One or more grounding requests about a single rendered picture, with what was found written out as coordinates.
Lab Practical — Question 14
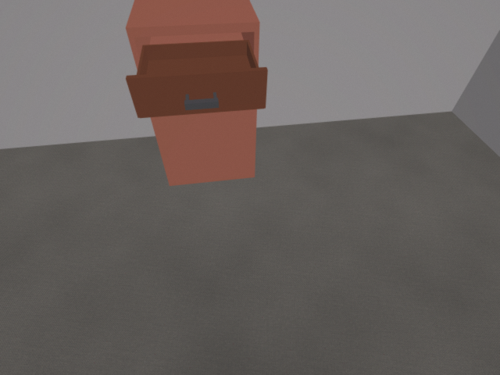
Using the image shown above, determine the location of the drawer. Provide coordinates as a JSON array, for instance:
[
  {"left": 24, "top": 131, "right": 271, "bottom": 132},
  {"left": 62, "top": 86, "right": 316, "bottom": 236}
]
[{"left": 126, "top": 40, "right": 268, "bottom": 118}]

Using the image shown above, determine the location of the cabinet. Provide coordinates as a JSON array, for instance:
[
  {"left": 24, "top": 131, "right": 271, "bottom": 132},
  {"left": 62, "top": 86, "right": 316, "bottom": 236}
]
[{"left": 126, "top": 0, "right": 259, "bottom": 186}]

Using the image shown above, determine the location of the handle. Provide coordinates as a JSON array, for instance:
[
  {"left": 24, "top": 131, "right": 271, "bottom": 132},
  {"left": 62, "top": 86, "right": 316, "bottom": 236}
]
[{"left": 184, "top": 92, "right": 219, "bottom": 110}]

